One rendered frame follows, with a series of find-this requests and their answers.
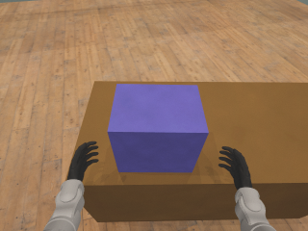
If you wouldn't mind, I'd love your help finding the robot right forearm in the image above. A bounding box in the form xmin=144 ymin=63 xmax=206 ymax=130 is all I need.
xmin=235 ymin=187 xmax=276 ymax=231

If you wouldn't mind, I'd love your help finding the robot right hand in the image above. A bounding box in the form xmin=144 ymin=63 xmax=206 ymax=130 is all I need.
xmin=218 ymin=146 xmax=253 ymax=190

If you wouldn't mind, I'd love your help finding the pedestal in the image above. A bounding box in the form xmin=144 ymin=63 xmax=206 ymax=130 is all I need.
xmin=65 ymin=81 xmax=308 ymax=222

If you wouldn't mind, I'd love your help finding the robot left forearm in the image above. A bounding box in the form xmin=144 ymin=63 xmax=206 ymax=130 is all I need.
xmin=43 ymin=179 xmax=85 ymax=231

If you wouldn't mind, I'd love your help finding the robot left hand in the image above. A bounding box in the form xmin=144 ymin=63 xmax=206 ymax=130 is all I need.
xmin=66 ymin=141 xmax=99 ymax=182

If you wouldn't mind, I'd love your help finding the carton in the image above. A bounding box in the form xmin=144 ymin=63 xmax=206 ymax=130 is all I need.
xmin=107 ymin=84 xmax=209 ymax=173

